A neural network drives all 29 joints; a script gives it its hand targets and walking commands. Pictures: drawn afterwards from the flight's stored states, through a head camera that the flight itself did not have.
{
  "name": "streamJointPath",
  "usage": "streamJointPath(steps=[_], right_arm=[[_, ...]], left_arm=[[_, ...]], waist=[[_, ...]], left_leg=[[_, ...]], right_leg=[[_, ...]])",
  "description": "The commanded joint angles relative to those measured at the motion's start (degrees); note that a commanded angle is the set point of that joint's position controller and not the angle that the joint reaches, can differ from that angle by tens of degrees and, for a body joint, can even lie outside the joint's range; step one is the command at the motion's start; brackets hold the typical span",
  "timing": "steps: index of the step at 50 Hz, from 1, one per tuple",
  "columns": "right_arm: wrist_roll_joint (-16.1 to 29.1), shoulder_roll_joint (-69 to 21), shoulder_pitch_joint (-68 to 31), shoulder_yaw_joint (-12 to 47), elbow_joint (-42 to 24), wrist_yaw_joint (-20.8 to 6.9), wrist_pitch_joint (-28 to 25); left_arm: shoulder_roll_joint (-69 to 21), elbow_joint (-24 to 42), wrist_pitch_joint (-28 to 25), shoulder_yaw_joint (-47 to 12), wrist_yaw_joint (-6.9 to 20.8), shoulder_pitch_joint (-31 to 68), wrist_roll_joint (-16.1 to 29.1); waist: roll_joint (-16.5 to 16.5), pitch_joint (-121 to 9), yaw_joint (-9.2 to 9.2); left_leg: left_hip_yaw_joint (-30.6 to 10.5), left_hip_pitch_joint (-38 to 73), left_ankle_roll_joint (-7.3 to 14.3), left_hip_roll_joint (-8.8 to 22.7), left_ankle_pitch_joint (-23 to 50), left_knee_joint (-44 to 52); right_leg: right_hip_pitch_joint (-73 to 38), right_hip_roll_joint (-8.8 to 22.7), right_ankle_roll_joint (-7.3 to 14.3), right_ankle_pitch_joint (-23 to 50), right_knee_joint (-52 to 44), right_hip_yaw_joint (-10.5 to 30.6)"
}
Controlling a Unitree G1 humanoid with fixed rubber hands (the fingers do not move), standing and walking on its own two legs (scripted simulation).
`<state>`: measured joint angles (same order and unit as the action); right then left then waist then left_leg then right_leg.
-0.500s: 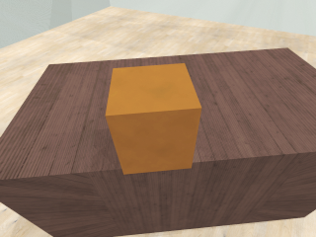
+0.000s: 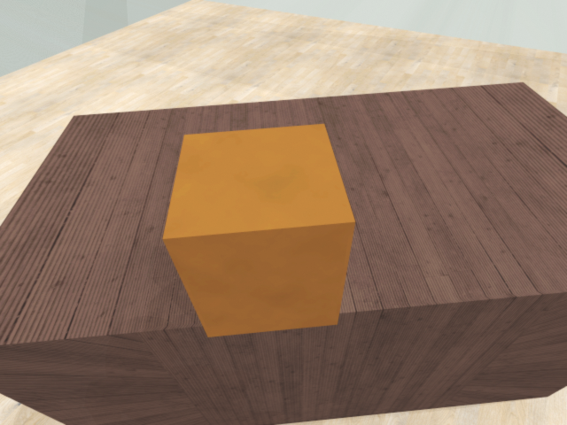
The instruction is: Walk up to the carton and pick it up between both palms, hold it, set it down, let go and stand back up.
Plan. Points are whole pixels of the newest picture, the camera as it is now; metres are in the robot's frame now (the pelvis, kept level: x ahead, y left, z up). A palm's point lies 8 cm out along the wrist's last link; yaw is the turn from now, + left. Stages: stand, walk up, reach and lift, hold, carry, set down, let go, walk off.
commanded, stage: stand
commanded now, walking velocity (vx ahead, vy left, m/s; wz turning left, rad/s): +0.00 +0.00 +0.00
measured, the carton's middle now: (264, 233) +0.39 +0.05 +0.07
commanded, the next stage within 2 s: none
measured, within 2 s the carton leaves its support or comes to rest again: neither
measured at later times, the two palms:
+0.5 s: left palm out of the picture +0.04 +0.23 -0.14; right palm out of the picture +0.04 -0.23 -0.14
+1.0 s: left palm out of the picture +0.03 +0.22 -0.14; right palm out of the picture +0.02 -0.23 -0.14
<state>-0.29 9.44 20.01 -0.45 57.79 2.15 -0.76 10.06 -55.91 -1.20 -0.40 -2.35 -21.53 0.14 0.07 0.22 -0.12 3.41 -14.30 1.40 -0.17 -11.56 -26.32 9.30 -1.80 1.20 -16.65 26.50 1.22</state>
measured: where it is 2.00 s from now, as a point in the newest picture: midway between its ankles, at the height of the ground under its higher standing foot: outside the picture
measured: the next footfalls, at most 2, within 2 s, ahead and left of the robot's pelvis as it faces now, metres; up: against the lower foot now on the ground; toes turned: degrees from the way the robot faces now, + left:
none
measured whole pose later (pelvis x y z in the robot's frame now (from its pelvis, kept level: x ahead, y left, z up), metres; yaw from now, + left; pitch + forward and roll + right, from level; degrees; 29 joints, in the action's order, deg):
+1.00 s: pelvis +0.03 +0.00 +0.00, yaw -1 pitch -2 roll +0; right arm 0.2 9.4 16.1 1.2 62.9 3.2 -0.2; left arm 9.2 -60.9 -1.1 -1.5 -3.3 -18.2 0.1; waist 0.1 1.8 -0.2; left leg 4.2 -8.6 0.9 0.2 -13.1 -23.7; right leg 3.0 -2.2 1.5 -16.8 22.0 2.2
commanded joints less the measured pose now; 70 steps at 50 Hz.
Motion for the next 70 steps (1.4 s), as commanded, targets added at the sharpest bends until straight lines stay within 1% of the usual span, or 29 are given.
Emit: streamJointPath(steps=[1,3,8,9,14,16,18,22,26,29,33,35,37,38,41,42,43,44,51,53,55,58,60,61,62,65,66,67,70], right_arm=[[0.3,6.1,3.7,-0.6,-1.4,0.4,-0.5],[0.2,6.1,2.9,-0.2,-1.5,0.5,-0.5],[0.2,6.1,2.1,0.1,-0.9,0.7,-0.4],[0.3,6.2,2.2,0.1,-0.8,0.7,-0.4],[0.3,6.3,0.7,0.2,-0.3,0.9,-0.1],[0.2,6.5,0.0,0.3,0.2,1.0,-0.2],[0.3,6.3,0.3,0.4,0.3,1.0,-0.1],[0.4,6.6,-0.2,0.4,0.7,1.1,0.0],[0.5,6.6,-0.4,0.5,1.4,1.2,0.1],[0.4,6.4,-0.7,0.4,1.9,1.2,0.2],[0.5,6.1,-0.7,0.8,2.3,1.2,0.2],[0.4,6.5,-0.6,0.6,2.6,1.3,0.2],[0.5,6.4,-0.6,0.7,2.8,1.3,0.2],[0.5,6.4,-0.2,0.6,3.1,1.2,0.2],[0.5,6.4,-0.4,0.6,3.2,1.3,0.1],[0.5,6.1,-0.3,0.7,3.4,1.3,0.2],[0.6,5.9,-0.3,0.7,3.5,1.3,0.2],[0.4,5.8,-0.1,0.7,3.6,1.3,0.2],[0.5,6.0,0.2,0.5,4.4,1.2,0.2],[0.5,5.7,0.6,0.6,4.4,1.2,0.2],[0.5,5.9,0.5,0.6,4.6,1.2,0.2],[0.5,5.5,0.7,0.6,4.7,1.2,0.2],[0.5,5.5,0.9,0.6,4.8,1.2,0.1],[0.5,5.6,1.4,0.4,5.0,1.2,0.1],[0.4,5.7,1.4,0.4,5.1,1.2,0.0],[0.5,5.2,1.6,0.7,5.0,1.2,-0.1],[0.5,5.4,1.6,0.5,5.1,1.2,-0.1],[0.5,5.3,1.6,0.7,5.1,1.2,-0.1],[0.5,5.3,2.1,0.6,5.3,1.2,-0.1]], left_arm=[[6.6,1.5,-0.6,0.8,-0.5,-4.1,0.1],[6.9,1.5,-0.5,0.8,-0.5,-3.5,0.1],[6.9,1.2,-0.5,0.7,-0.7,-2.9,0.1],[6.9,1.0,-0.5,0.6,-0.7,-2.6,0.0],[6.2,0.6,-0.5,0.4,-0.8,-1.9,0.2],[6.5,0.1,-0.5,0.7,-0.9,-2.0,-0.1],[6.8,0.1,-0.5,0.7,-1.0,-1.7,0.0],[6.6,-0.2,-0.5,0.6,-1.0,-0.8,0.2],[6.1,-0.8,-0.3,0.4,-1.1,-1.0,0.1],[6.0,-1.5,-0.4,0.3,-1.2,-1.0,0.0],[6.3,-1.9,-0.3,0.3,-1.2,-0.9,0.1],[6.5,-2.2,-0.4,0.3,-1.2,-0.9,0.0],[5.8,-2.5,-0.3,0.2,-1.2,-0.7,0.0],[5.8,-2.7,-0.3,0.2,-1.2,-0.8,0.0],[5.7,-3.1,-0.4,0.0,-1.2,-1.1,0.0],[5.8,-3.2,-0.4,0.1,-1.2,-1.0,0.1],[5.5,-3.4,-0.4,0.0,-1.2,-1.0,0.1],[5.8,-3.4,-0.4,0.0,-1.2,-0.8,0.1],[5.1,-4.4,-0.4,-0.3,-1.2,-1.0,-0.2],[5.5,-4.4,-0.4,-0.1,-1.1,-1.0,-0.1],[5.0,-4.7,-0.3,-0.1,-1.1,-0.6,0.0],[5.1,-5.1,-0.3,-0.2,-1.1,-1.3,-0.1],[4.9,-5.3,-0.3,-0.3,-1.1,-1.4,0.1],[5.1,-5.5,-0.3,-0.2,-1.1,-1.3,0.0],[4.8,-5.5,-0.3,-0.3,-1.1,-1.2,-0.1],[4.9,-5.5,-0.4,-0.3,-1.1,-1.0,0.1],[4.9,-5.5,-0.4,-0.2,-1.1,-0.9,0.0],[4.9,-5.7,-0.4,-0.3,-1.1,-1.1,0.0],[4.5,-5.9,-0.3,-0.4,-1.1,-1.2,0.0]], waist=[[0.2,3.5,-0.01],[-0.3,3.8,0.15],[0.6,3.6,0.21],[0.3,3.1,-0.12],[-0.7,3.5,0.08],[0.3,3.7,0.11],[0.1,3.0,-0.02],[-1.3,2.5,-0.23],[-0.3,3.2,-0.11],[-0.9,3.3,-0.1],[0.2,3.7,0.01],[-0.6,3.6,-0.14],[0.0,3.8,-0.06],[-0.6,3.5,-0.19],[0.0,3.6,-0.12],[-0.7,3.5,-0.04],[-0.1,4.0,0.0],[-0.5,4.1,-0.2],[0.4,5.2,-0.28],[-1.1,4.7,-0.36],[-0.4,6.6,-0.36],[-0.6,6.2,-0.07],[0.1,6.4,0.05],[-0.6,6.1,-0.23],[0.2,6.2,-0.22],[-0.4,5.5,-0.04],[-0.2,5.7,-0.28],[0.2,5.6,0.03],[-0.6,5.3,-0.21]], left_leg=[[-7.2,4.2,-0.2,6.8,8.0,4.1],[-7.0,4.6,-0.2,7.0,9.9,3.9],[-6.4,5.9,0.0,7.2,13.7,3.5],[-6.3,6.1,-0.1,7.3,13.5,3.5],[-5.9,7.0,-0.3,7.2,13.5,3.7],[-5.4,7.4,-0.2,7.2,14.9,3.4],[-5.2,7.6,-0.2,7.4,15.9,3.4],[-5.0,8.2,-0.3,7.4,15.8,3.4],[-5.1,8.4,-0.2,7.6,15.3,4.1],[-4.8,8.3,-0.5,7.4,14.4,4.3],[-4.7,8.3,-0.4,7.3,15.4,4.3],[-4.8,8.6,-0.5,7.3,14.9,4.4],[-4.7,8.4,-0.4,7.4,14.4,4.7],[-4.9,8.7,-0.4,7.5,14.1,4.9],[-4.8,8.8,-0.4,7.4,14.6,4.9],[-4.8,9.0,-0.4,7.5,14.5,4.9],[-4.7,8.7,-0.6,7.5,14.5,4.9],[-4.6,8.4,-0.5,7.5,14.3,5.0],[-4.9,8.1,-0.5,7.4,11.4,6.1],[-5.1,8.5,-0.7,7.3,10.4,6.2],[-5.3,7.2,-0.5,7.3,9.4,6.8],[-5.2,7.5,-0.8,7.2,9.1,6.6],[-5.5,7.1,-0.7,7.2,8.4,7.0],[-5.5,7.2,-0.7,7.1,8.3,7.1],[-5.3,7.0,-0.8,7.1,8.1,7.3],[-5.4,7.1,-0.6,7.2,8.9,6.9],[-5.5,7.2,-0.5,7.1,8.3,6.9],[-5.5,7.1,-0.5,7.2,8.6,7.1],[-5.6,6.8,-0.4,7.2,8.5,7.0]], right_leg=[[4.5,7.4,0.2,11.4,-6.1,6.7],[4.0,7.3,0.0,13.4,-6.0,6.5],[2.5,7.4,-0.1,17.2,-5.7,6.1],[2.1,7.4,0.0,17.4,-5.8,6.1],[2.0,7.3,-0.2,18.2,-6.5,5.7],[1.4,7.5,-0.2,20.4,-6.3,6.1],[0.7,7.5,-0.1,21.8,-6.1,5.9],[-0.1,7.5,-0.2,22.5,-6.5,5.3],[0.4,7.4,-0.2,20.2,-6.8,5.4],[-0.1,7.4,-0.2,21.5,-7.2,5.5],[0.0,7.5,-0.3,21.6,-7.2,5.2],[0.0,7.4,-0.3,20.5,-7.5,5.2],[-0.1,7.5,-0.3,19.8,-7.6,5.4],[-0.1,7.5,-0.3,19.4,-7.7,5.3],[-0.1,7.5,-0.4,19.9,-7.9,5.4],[-0.1,7.5,-0.4,20.2,-7.8,5.2],[0.2,7.4,-0.4,20.5,-8.0,5.2],[-0.1,7.5,-0.4,20.7,-8.0,5.2],[0.8,7.4,-0.4,15.5,-8.8,5.5],[1.1,7.2,-0.4,14.7,-9.1,5.4],[1.8,7.2,-0.4,12.7,-9.4,5.6],[2.1,7.1,-0.5,12.2,-9.5,5.6],[2.3,7.0,-0.4,11.3,-9.6,5.7],[2.2,7.1,-0.5,11.2,-9.6,5.6],[2.1,7.0,-0.5,10.9,-9.5,5.6],[1.9,7.2,-0.5,11.7,-9.4,5.6],[2.0,7.2,-0.4,11.0,-9.3,5.9],[2.0,7.2,-0.4,11.2,-9.3,5.8],[1.6,7.3,-0.4,11.0,-9.1,5.5]])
